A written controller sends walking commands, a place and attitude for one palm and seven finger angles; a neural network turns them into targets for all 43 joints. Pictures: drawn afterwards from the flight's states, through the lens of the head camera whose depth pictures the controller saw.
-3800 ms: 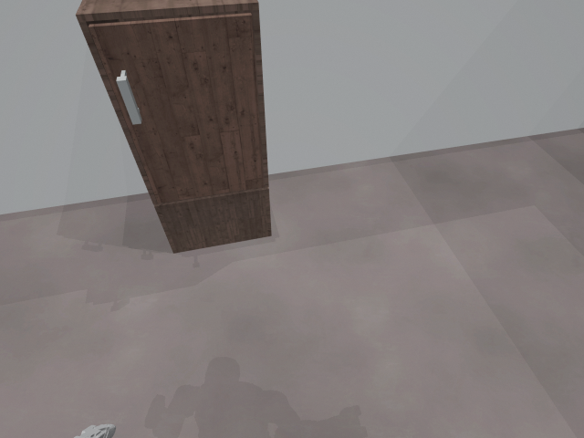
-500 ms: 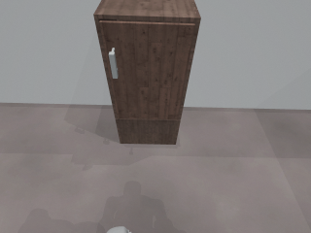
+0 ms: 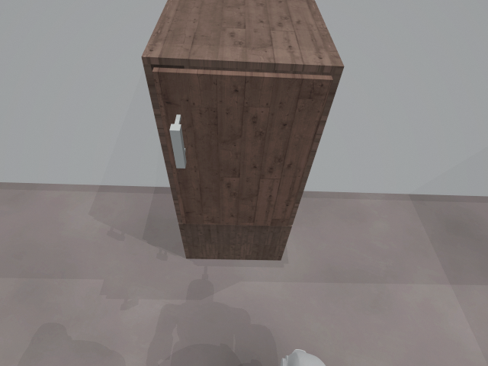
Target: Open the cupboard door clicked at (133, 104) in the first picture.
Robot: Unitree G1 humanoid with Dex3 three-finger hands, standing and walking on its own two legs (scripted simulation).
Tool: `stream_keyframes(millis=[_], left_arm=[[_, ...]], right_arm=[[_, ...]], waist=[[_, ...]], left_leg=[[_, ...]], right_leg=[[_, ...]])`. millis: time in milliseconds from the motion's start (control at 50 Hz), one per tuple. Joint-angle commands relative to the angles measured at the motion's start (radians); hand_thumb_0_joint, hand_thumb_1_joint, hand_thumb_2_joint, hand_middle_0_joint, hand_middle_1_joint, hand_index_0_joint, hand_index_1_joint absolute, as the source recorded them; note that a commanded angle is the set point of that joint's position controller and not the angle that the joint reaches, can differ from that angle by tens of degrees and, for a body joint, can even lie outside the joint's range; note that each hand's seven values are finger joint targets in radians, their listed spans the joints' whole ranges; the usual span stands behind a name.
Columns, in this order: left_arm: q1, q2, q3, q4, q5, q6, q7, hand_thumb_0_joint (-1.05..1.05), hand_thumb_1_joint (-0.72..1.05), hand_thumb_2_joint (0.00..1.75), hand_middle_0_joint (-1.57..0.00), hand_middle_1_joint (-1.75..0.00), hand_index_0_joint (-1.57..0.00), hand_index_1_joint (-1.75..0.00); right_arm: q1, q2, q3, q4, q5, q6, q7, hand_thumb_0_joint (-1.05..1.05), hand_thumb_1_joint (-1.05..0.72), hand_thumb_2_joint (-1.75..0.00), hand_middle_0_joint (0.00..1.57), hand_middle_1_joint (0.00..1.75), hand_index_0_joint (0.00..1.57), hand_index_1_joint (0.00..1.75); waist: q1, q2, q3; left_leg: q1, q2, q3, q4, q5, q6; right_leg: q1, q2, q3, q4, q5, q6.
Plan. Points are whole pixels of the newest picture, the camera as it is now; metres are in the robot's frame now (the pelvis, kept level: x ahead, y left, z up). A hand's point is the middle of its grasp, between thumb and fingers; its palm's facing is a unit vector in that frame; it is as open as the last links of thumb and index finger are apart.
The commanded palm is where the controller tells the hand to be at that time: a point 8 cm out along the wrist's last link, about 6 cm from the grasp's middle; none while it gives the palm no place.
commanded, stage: come to a stop and stand still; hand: left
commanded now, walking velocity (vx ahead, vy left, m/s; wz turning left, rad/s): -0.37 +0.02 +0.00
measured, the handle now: (179, 141) +0.61 +0.19 -0.03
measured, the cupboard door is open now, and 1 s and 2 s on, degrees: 0 0 0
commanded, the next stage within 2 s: look again from close up in 1.30 s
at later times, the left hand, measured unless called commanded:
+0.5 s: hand out of the picture +0.11 +0.19 -0.19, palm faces +0.10 -0.97 -0.22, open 7.3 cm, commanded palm none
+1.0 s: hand out of the picture -0.05 +0.17 -0.18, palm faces +0.06 -0.98 -0.19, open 7.4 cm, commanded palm none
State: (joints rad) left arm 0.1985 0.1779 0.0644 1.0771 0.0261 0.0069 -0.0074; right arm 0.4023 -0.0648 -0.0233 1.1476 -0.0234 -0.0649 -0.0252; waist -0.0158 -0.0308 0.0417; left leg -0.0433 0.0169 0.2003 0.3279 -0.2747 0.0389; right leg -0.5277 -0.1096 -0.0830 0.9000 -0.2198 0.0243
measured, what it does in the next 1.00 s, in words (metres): steps on the spot: right foot, then left foot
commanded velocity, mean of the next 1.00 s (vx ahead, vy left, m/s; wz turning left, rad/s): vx -0.09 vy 0.04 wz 0.00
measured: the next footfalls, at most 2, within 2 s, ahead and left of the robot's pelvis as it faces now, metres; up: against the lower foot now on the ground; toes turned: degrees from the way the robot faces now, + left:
right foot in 0.12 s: +0.17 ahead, -0.14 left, +0.00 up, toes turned -7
left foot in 0.52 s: +0.07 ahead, +0.12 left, +0.00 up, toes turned +6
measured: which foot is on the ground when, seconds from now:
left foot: down 0.00-0.14, up 0.16-0.50, down 0.52-1.00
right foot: up 0.00-0.10, down 0.12-0.54, up 0.56-0.82, down 0.84-1.00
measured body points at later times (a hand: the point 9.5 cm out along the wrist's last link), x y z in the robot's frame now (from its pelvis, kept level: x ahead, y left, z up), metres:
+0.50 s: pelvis +0.03 -0.01 -0.02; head +0.05 +0.00 +0.43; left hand +0.11 +0.24 -0.17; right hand +0.14 -0.26 -0.15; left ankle +0.02 +0.11 -0.74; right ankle +0.13 -0.13 -0.75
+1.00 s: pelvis -0.01 +0.01 +0.00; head -0.01 +0.00 +0.45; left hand -0.05 +0.22 -0.16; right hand +0.01 -0.22 -0.17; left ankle +0.03 +0.12 -0.75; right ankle -0.03 -0.10 -0.75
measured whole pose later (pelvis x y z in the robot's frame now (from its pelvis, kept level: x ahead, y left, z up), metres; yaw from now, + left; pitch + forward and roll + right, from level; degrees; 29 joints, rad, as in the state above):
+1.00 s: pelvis -0.01 +0.01 +0.00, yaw +1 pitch -2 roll +1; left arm 0.33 0.12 -0.01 1.15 0.01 0.01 0.03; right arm 0.25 -0.17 -0.02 1.12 0.00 0.01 -0.02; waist 0.00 0.02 0.03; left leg -0.21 0.00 0.08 0.39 -0.15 0.02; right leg -0.13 -0.01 -0.03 0.43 -0.28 -0.01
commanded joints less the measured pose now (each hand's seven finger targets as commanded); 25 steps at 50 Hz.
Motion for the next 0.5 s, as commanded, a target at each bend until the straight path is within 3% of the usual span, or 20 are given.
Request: stream_keyframes(millis=[0, 40, 60, 80, 100, 120, 140, 160, 180, 200, 220, 260, 300, 320, 380, 440, 460, 480], left_arm=[[-0.07, -0.013, -0.017, -0.072, -0.002, -0.026, 0.003, 0.0, 0.9, 0.9, -0.2, -0.3, -0.2, -0.3], [-0.021, -0.016, -0.021, -0.056, -0.004, -0.028, 0.015, 0.0, 0.9, 0.9, -0.2, -0.3, -0.2, -0.3], [0.062, 0.005, -0.017, -0.035, -0.004, -0.033, 0.021, 0.0, 0.9, 0.9, -0.2, -0.3, -0.2, -0.3], [0.148, 0.064, -0.009, -0.01, -0.002, -0.041, 0.032, 0.0, 0.9, 0.9, -0.2, -0.3, -0.2, -0.3], [0.195, 0.137, 0.004, 0.0, 0.001, -0.048, 0.046, 0.0, 0.9, 0.9, -0.2, -0.3, -0.2, -0.3], [0.228, 0.195, 0.015, 0.003, -0.005, -0.046, 0.049, 0.0, 0.9, 0.9, -0.2, -0.3, -0.2, -0.3], [0.225, 0.21, 0.026, -0.004, -0.008, -0.05, 0.053, 0.0, 0.9, 0.9, -0.2, -0.3, -0.2, -0.3], [0.189, 0.192, 0.026, -0.022, -0.008, -0.043, 0.059, 0.0, 0.9, 0.9, -0.2, -0.3, -0.2, -0.3], [0.127, 0.169, 0.025, -0.042, -0.006, -0.028, 0.067, 0.0, 0.9, 0.9, -0.2, -0.3, -0.2, -0.3], [0.083, 0.156, 0.023, -0.06, -0.004, -0.018, 0.072, 0.0, 0.9, 0.9, -0.2, -0.3, -0.2, -0.3], [0.05, 0.142, 0.023, -0.078, -0.001, -0.012, 0.074, 0.0, 0.9, 0.9, -0.2, -0.3, -0.2, -0.3], [-0.018, 0.141, 0.024, -0.115, 0.003, -0.006, 0.073, 0.0, 0.9, 0.9, -0.2, -0.3, -0.2, -0.3], [-0.043, 0.146, 0.025, -0.137, 0.005, -0.002, 0.068, 0.0, 0.9, 0.9, -0.2, -0.3, -0.2, -0.3], [-0.058, 0.156, 0.029, -0.146, 0.008, 0.001, 0.066, 0.0, 0.9, 0.9, -0.2, -0.3, -0.2, -0.3], [-0.052, 0.174, 0.032, -0.155, 0.016, 0.008, 0.056, 0.0, 0.9, 0.9, -0.2, -0.3, -0.2, -0.3], [-0.054, 0.187, 0.035, -0.163, 0.012, 0.019, 0.047, 0.0, 0.9, 0.9, -0.2, -0.3, -0.2, -0.3], [-0.062, 0.184, 0.033, -0.163, 0.006, 0.026, 0.044, 0.0, 0.9, 0.9, -0.2, -0.3, -0.2, -0.3], [-0.043, 0.147, 0.022, -0.169, -0.002, 0.033, 0.039, 0.0, 0.9, 0.9, -0.2, -0.3, -0.2, -0.3]], right_arm=[[0.109, -0.151, -0.028, 0.003, -0.006, 0.0, -0.014, 0.0, -0.9, -0.9, 0.2, 0.3, 0.2, 0.3], [0.072, -0.148, -0.022, 0.004, -0.003, 0.009, -0.022, 0.0, -0.9, -0.9, 0.2, 0.3, 0.2, 0.3], [0.055, -0.157, -0.024, 0.004, 0.004, 0.011, -0.022, 0.0, -0.9, -0.9, 0.2, 0.3, 0.2, 0.3], [0.051, -0.145, -0.023, 0.002, 0.013, 0.011, -0.019, 0.0, -0.9, -0.9, 0.2, 0.3, 0.2, 0.3], [0.092, -0.113, -0.025, -0.007, 0.024, 0.016, -0.014, 0.0, -0.9, -0.9, 0.2, 0.3, 0.2, 0.3], [0.129, -0.105, -0.037, -0.014, 0.032, 0.034, -0.015, 0.0, -0.9, -0.9, 0.2, 0.3, 0.2, 0.3], [0.096, -0.113, -0.041, -0.026, 0.036, 0.05, -0.017, 0.0, -0.9, -0.9, 0.2, 0.3, 0.2, 0.3], [0.053, -0.124, -0.046, -0.048, 0.032, 0.06, -0.018, 0.0, -0.9, -0.9, 0.2, 0.3, 0.2, 0.3], [0.004, -0.123, -0.05, -0.06, 0.03, 0.071, -0.019, 0.0, -0.9, -0.9, 0.2, 0.3, 0.2, 0.3], [-0.036, -0.113, -0.049, -0.068, 0.025, 0.084, -0.016, 0.0, -0.9, -0.9, 0.2, 0.3, 0.2, 0.3], [-0.05, -0.106, -0.051, -0.076, 0.019, 0.099, -0.012, 0.0, -0.9, -0.9, 0.2, 0.3, 0.2, 0.3], [-0.033, -0.108, -0.054, -0.091, 0.012, 0.123, -0.002, 0.0, -0.9, -0.9, 0.2, 0.3, 0.2, 0.3], [-0.033, -0.114, -0.055, -0.111, 0.009, 0.129, 0.007, 0.0, -0.9, -0.9, 0.2, 0.3, 0.2, 0.3], [-0.035, -0.121, -0.055, -0.122, 0.007, 0.128, 0.009, 0.0, -0.9, -0.9, 0.2, 0.3, 0.2, 0.3], [-0.077, -0.138, -0.051, -0.158, 0.008, 0.113, 0.015, 0.0, -0.9, -0.9, 0.2, 0.3, 0.2, 0.3], [-0.053, -0.157, -0.045, -0.169, 0.008, 0.097, 0.016, 0.0, -0.9, -0.9, 0.2, 0.3, 0.2, 0.3], [-0.016, -0.168, -0.043, -0.161, 0.008, 0.092, 0.016, 0.0, -0.9, -0.9, 0.2, 0.3, 0.2, 0.3], [-0.014, -0.202, -0.046, -0.167, 0.006, 0.084, 0.016, 0.0, -0.9, -0.9, 0.2, 0.3, 0.2, 0.3]], waist=[[-0.032, 0.156, 0.083], [0.0, 0.145, 0.053], [0.043, 0.124, 0.007], [0.074, 0.057, -0.049], [0.063, -0.057, -0.143], [0.053, -0.096, -0.191], [0.071, -0.203, -0.263], [0.077, -0.215, -0.248], [0.071, -0.136, -0.181], [0.059, -0.06, -0.124], [0.042, -0.039, -0.099], [0.011, -0.077, -0.091], [0.004, -0.116, -0.103], [-0.001, -0.143, -0.108], [0.018, -0.151, -0.104], [-0.001, -0.151, -0.091], [-0.023, -0.12, -0.084], [-0.024, 0.026, -0.058]], left_leg=[[-0.005, 0.262, -0.135, -0.042, 0.606, 0.102], [-0.045, 0.241, -0.123, 0.048, 0.694, 0.073], [-0.052, 0.212, -0.106, 0.116, 0.669, 0.044], [-0.114, 0.176, -0.097, 0.205, 0.543, 0.003], [-0.26, 0.099, -0.07, 0.341, 0.204, -0.04], [-0.302, 0.005, -0.075, 0.515, -0.27, -0.065], [-0.314, 0.002, -0.132, 0.687, -0.399, -0.063], [-0.35, 0.007, -0.193, 0.783, -0.392, -0.061], [-0.387, 0.016, -0.216, 0.839, -0.359, -0.059], [-0.398, 0.025, -0.229, 0.866, -0.324, -0.063], [-0.385, 0.022, -0.232, 0.865, -0.289, -0.069], [-0.354, 0.02, -0.218, 0.834, -0.236, -0.08], [-0.334, 0.014, -0.199, 0.769, -0.195, -0.085], [-0.328, 0.019, -0.193, 0.733, -0.188, -0.087], [-0.287, 0.019, -0.17, 0.587, -0.188, -0.077], [-0.185, 0.009, -0.135, 0.34, -0.099, -0.065], [-0.094, 0.007, -0.125, 0.202, -0.016, -0.061], [-0.065, 0.058, -0.211, 0.074, -0.049, -0.047]], right_leg=[[0.01, 0.025, -0.032, -0.192, -0.019, -0.016], [0.171, 0.051, -0.032, -0.31, 0.049, -0.027], [0.283, 0.055, -0.034, -0.41, 0.171, -0.025], [0.433, 0.006, 0.013, -0.456, 0.445, -0.028], [0.614, -0.168, 0.19, -0.387, 0.907, -0.092], [0.66, -0.312, 0.249, -0.376, 1.229, -0.208], [0.651, -0.354, 0.288, -0.398, 1.275, -0.275], [0.601, -0.352, 0.307, -0.418, 1.186, -0.292], [0.537, -0.339, 0.272, -0.434, 1.071, -0.293], [0.445, -0.314, 0.235, -0.456, 0.944, -0.269], [0.361, -0.291, 0.2, -0.481, 0.841, -0.244], [0.259, -0.26, 0.148, -0.525, 0.634, -0.218], [0.231, -0.23, 0.129, -0.546, 0.512, -0.199], [0.233, -0.227, 0.13, -0.556, 0.432, -0.198], [0.227, -0.211, 0.158, -0.582, 0.196, -0.191], [0.179, -0.176, 0.169, -0.572, -0.011, -0.155], [0.121, -0.156, 0.151, -0.542, -0.11, -0.121], [0.041, -0.087, 0.11, -0.43, -0.217, -0.077]])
